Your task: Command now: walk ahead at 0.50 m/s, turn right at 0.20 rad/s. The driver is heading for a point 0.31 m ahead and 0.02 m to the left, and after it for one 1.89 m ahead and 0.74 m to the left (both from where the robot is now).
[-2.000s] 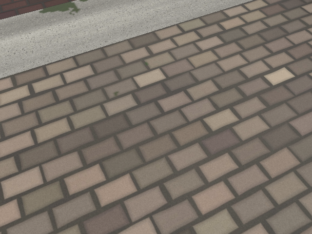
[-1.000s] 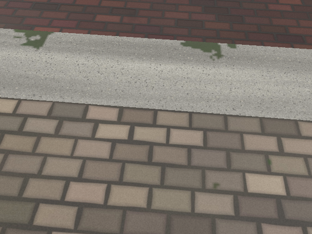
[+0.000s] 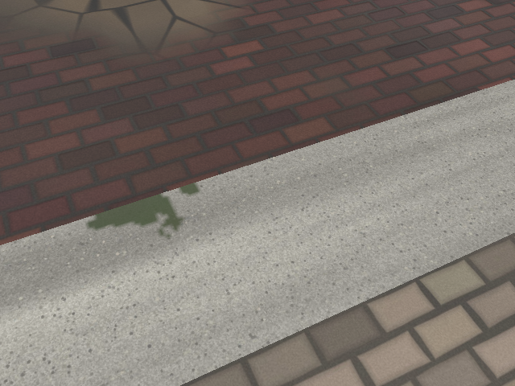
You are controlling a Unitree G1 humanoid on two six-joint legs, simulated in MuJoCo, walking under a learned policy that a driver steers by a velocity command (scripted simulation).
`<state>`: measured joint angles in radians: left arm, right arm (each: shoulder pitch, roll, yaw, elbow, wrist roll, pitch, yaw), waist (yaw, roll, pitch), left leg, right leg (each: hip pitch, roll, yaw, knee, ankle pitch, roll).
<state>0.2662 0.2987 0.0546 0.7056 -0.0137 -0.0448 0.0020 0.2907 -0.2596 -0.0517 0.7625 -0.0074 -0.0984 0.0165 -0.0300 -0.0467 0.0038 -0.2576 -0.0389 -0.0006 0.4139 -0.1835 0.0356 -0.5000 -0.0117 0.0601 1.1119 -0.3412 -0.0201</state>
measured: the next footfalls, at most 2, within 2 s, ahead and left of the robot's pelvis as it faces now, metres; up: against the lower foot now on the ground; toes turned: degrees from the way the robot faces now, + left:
right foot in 0.28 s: +0.32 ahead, -0.15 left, +0.00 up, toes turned +2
left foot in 0.72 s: +0.27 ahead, +0.11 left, +0.00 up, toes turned +18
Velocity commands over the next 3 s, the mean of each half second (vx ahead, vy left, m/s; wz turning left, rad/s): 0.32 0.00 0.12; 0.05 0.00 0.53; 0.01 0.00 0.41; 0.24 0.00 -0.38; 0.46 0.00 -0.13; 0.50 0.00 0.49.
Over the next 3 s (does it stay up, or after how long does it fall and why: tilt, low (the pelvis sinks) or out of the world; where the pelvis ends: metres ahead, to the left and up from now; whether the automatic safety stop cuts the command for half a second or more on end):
stays up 0.90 0.12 -0.01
